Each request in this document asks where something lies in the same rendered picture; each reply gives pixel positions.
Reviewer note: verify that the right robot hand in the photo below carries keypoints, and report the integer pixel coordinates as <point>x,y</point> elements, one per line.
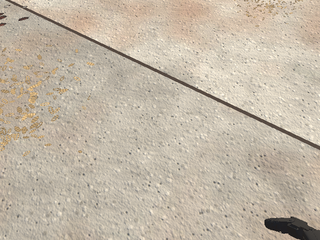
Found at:
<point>293,226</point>

